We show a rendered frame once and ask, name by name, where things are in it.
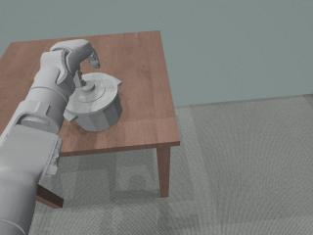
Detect robot left upper arm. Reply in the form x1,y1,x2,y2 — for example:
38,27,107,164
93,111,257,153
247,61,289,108
0,124,64,235

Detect lid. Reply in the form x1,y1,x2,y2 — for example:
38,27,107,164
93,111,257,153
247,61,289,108
66,72,118,116

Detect left robot hand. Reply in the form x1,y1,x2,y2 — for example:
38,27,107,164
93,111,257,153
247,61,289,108
50,39,101,88

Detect knob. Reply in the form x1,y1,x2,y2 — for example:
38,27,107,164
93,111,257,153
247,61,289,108
80,80,96,93

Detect pot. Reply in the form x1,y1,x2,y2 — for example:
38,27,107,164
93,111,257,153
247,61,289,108
64,75,122,132

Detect table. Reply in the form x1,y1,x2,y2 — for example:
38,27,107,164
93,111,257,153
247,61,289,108
0,30,181,209

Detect robot left forearm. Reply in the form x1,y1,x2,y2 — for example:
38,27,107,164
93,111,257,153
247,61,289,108
0,45,80,154

